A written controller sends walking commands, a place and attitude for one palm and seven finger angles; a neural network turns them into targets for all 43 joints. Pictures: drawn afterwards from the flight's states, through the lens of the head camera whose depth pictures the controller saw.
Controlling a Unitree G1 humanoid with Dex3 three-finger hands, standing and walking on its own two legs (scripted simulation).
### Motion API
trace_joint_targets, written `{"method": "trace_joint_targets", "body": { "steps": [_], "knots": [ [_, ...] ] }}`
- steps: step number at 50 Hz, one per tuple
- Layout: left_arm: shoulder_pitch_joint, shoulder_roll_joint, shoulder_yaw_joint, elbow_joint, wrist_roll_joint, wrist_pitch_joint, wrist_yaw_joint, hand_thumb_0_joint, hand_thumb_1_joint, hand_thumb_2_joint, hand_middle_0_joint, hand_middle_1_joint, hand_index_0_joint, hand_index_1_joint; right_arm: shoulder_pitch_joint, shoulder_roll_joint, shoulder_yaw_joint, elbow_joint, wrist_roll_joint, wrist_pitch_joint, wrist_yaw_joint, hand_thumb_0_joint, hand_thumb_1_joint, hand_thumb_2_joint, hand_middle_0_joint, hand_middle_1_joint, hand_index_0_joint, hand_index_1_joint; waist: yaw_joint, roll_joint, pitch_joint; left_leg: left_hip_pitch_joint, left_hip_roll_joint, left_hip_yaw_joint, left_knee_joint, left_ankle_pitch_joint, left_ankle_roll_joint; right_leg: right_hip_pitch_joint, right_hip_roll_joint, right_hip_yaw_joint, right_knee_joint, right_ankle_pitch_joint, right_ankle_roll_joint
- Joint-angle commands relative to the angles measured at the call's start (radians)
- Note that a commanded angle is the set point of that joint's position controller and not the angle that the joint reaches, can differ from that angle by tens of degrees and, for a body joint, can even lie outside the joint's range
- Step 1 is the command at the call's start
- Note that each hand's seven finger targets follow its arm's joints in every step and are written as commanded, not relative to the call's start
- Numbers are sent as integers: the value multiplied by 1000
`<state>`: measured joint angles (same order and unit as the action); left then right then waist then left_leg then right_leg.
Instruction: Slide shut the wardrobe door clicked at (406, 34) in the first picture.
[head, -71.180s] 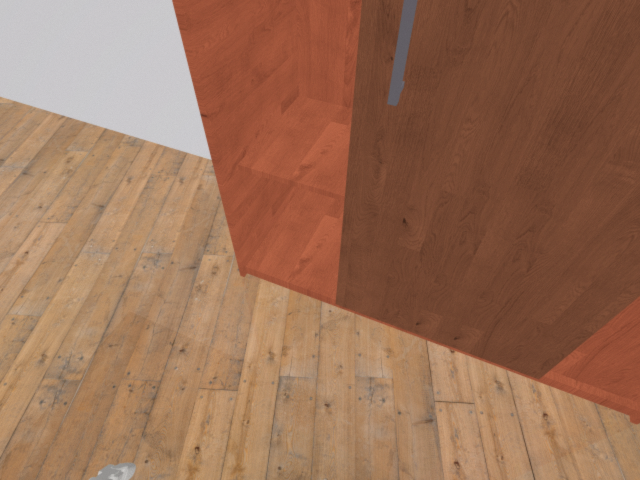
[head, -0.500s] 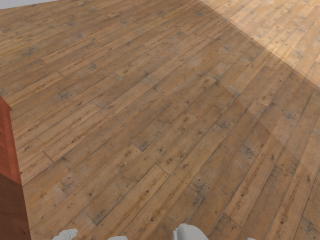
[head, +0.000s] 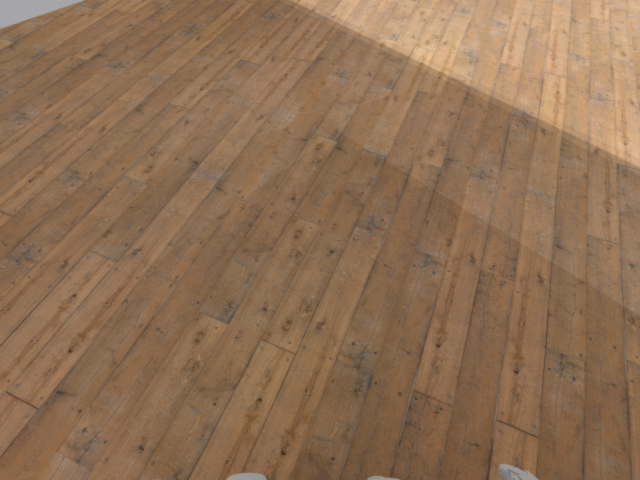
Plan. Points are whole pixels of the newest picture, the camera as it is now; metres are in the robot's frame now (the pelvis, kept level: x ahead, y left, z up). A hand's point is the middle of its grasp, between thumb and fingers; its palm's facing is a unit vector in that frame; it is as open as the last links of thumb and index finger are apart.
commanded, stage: walk to a spot facing it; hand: right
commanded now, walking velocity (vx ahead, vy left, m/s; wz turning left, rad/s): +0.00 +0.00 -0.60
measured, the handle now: out of the picture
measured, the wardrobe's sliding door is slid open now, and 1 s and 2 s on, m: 0.00 0.00 0.00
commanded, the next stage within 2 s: turn to face it in 1.10 s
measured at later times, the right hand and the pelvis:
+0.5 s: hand out of the picture +0.04 -0.26 -0.16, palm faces +0.34 +0.91 -0.23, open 7.4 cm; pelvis +0.06 -0.04 +0.01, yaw -18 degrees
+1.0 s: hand out of the picture +0.10 -0.26 -0.18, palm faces +0.64 +0.75 -0.17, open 7.3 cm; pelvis +0.21 -0.11 -0.01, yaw -36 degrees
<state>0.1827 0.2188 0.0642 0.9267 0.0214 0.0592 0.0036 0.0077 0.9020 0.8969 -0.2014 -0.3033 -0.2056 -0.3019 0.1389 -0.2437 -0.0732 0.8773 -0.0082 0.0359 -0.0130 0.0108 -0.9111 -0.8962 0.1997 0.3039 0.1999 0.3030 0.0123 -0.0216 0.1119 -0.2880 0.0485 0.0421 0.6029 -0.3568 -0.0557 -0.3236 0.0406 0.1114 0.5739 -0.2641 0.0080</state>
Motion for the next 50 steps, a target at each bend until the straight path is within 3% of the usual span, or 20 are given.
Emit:
{"method": "trace_joint_targets", "body": {
  "steps": [1, 5, 11, 14, 15, 16, 17, 19, 22, 28, 31, 32, 33, 34, 36, 39, 45, 48, 49, 50],
  "knots": [
    [-52, 127, 48, -123, 2, -15, -8, 0, 900, 900, -200, -300, -200, -300, 135, -226, -46, -43, -17, -31, -22, 0, -900, -900, 200, 300, 200, 300, -62, 250, -129, 176, 469, -372, -341, 299, 238, -237, 12, -25, 495, -356, 22],
    [-52, 93, 35, -90, 2, 3, -26, 0, 900, 900, -200, -300, -200, -300, 35, -128, -29, -55, -15, -43, -22, 0, -900, -900, 200, 300, 200, 300, -7, 267, -98, 160, 301, -66, -268, 436, 184, -239, -67, -85, 606, -205, 49],
    [-157, 57, 11, -108, 0, -33, -50, 0, 900, 900, -200, -300, -200, -300, 154, -198, -60, 19, -24, -52, 3, 0, -900, -900, 200, 300, 200, 300, -82, 235, -81, 231, 340, -14, -257, 210, 152, -112, -63, -223, 138, -225, 27],
    [-2, 94, 19, -61, 5, -52, -40, 0, 900, 900, -200, -300, -200, -300, 119, -202, -67, 22, -12, -47, 16, 0, -900, -900, 200, 300, 200, 300, 7, 129, -136, 99, 305, 102, -55, 158, 73, 182, -32, -268, -118, -56, 7],
    [101, 189, 44, -34, 13, -59, -31, 0, 900, 900, -200, -300, -200, -300, 118, -144, -61, 4, -6, -41, 25, 0, -900, -900, 200, 300, 200, 300, 67, -111, -179, -106, 212, 176, 205, 39, 15, 373, -180, -26, -200, -129, -68],
    [213, 290, 71, -18, 21, -61, -24, 0, 900, 900, -200, -300, -200, -300, 33, -77, -36, -64, -8, -45, 36, 0, -900, -900, 200, 300, 200, 300, 125, -361, -172, -396, 84, 167, 475, -290, -34, 476, -428, 363, -293, -93, -184],
    [265, 303, 69, 11, 19, -61, -14, 0, 900, 900, -200, -300, -200, -300, -91, -94, -29, -98, -17, -43, 31, 0, -900, -900, 200, 300, 200, 300, 158, -224, -143, -457, 105, 30, 551, -277, -7, 396, -471, 439, -344, -169, -244],
    [145, 246, 48, -22, 17, -70, 2, 0, 900, 900, -200, -300, -200, -300, -105, -86, -39, -74, -11, -46, 34, 0, -900, -900, 200, 300, 200, 300, 84, -183, -44, -417, 128, -33, 560, -133, 2, 218, -386, 343, -368, -263, -221],
    [64, 201, 30, -28, 14, -91, 6, 0, 900, 900, -200, -300, -200, -300, -10, -80, -33, -17, -15, -41, 51, 0, -900, -900, 200, 300, 200, 300, 17, -131, -75, -316, 103, -11, 427, -16, -11, 208, -293, 172, -349, -60, -186],
    [75, 196, 31, 6, 11, -93, 3, 0, 900, 900, -200, -300, -200, -300, -30, -66, -19, -26, -12, -51, 56, 0, -900, -900, 200, 300, 200, 300, 7, -97, -79, -142, 38, 54, 73, 64, -27, 174, -253, 118, -306, 38, -181],
    [20, 182, 30, 2, 4, -88, -1, 0, 900, 900, -200, -300, -200, -300, 130, -102, -35, 20, -14, -68, 51, 0, -900, -900, 200, 300, 200, 300, -75, -61, -109, 192, 7, 67, -101, 142, -10, -11, -177, 71, -129, -34, -123],
    [3, 129, 20, -13, -5, -91, -5, 0, 900, 900, -200, -300, -200, -300, 270, -175, -56, 58, -23, -80, 41, 0, -900, -900, 200, 300, 200, 300, -142, 116, -152, 423, 160, -105, -221, -21, 33, -206, -74, -27, 118, -155, -73],
    [11, 61, 10, -47, -10, -94, -7, 0, 900, 900, -200, -300, -200, -300, 359, -270, -75, 73, -27, -81, 29, 0, -900, -900, 200, 300, 200, 300, -174, 447, -195, 502, 448, -484, -406, -182, 137, -371, 32, -128, 466, -390, -32],
    [-5, 109, 19, -57, 3, -90, -12, 0, 900, 900, -200, -300, -200, -300, 307, -235, -61, 57, -16, -75, 19, 0, -900, -900, 200, 300, 200, 300, -137, 347, -132, 403, 475, -540, -453, -323, 198, -422, -47, -55, 623, -346, -37],
    [-31, 92, 25, -36, 9, -75, -27, 0, 900, 900, -200, -300, -200, -300, 152, -144, -43, 27, -23, -77, 5, 0, -900, -900, 200, 300, 200, 300, -62, 247, -27, 144, 434, -373, -461, -372, 180, -384, -142, -44, 709, -178, -29],
    [-38, 40, 14, -23, 7, -57, -45, 0, 900, 900, -200, -300, -200, -300, 129, -97, -34, 38, -25, -101, 5, 0, -900, -900, 200, 300, 200, 300, -30, 207, -48, 137, 345, -36, -420, 65, 134, -301, -162, -112, 526, -75, 8],
    [-117, 10, -1, -59, 6, -79, -64, 0, 900, 900, -200, -300, -200, -300, 192, -136, -52, 83, -25, -101, 12, 0, -900, -900, 200, 300, 200, 300, -62, 164, -67, 226, 356, 111, -301, 288, 121, -161, -120, -235, 97, -37, -2],
    [64, 88, 19, -18, 15, -94, -52, 0, 900, 900, -200, -300, -200, -300, 162, -149, -54, 73, -16, -92, 22, 0, -900, -900, 200, 300, 200, 300, 47, 77, -162, 115, 306, 226, 19, 432, 63, 202, -51, -293, -66, 32, -26],
    [198, 198, 51, 11, 24, -98, -38, 0, 900, 900, -200, -300, -200, -300, 175, -104, -48, 50, -11, -85, 33, 0, -900, -900, 200, 300, 200, 300, 113, -160, -265, -92, 206, 260, 318, 226, 14, 434, -214, -39, -109, -14, -99],
    [299, 306, 77, 33, 23, -97, -22, 0, 900, 900, -200, -300, -200, -300, 109, -57, -29, -11, -9, -82, 40, 0, -900, -900, 200, 300, 200, 300, 163, -374, -284, -374, 71, 182, 590, -265, -27, 535, -456, 359, -260, 35, -205]
  ]
}}
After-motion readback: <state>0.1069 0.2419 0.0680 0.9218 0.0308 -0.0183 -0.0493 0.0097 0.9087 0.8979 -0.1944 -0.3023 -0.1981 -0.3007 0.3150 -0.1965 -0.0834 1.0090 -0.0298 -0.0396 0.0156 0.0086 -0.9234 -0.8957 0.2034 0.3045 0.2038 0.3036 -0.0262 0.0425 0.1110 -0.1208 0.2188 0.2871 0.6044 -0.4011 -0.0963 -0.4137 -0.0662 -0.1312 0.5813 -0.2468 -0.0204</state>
